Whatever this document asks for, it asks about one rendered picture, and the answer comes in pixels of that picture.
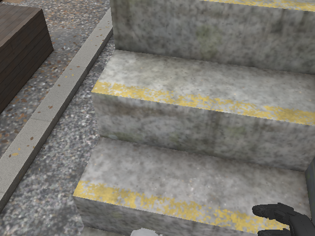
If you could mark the right robot hand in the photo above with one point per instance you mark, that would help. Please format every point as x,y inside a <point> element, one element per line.
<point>299,224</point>

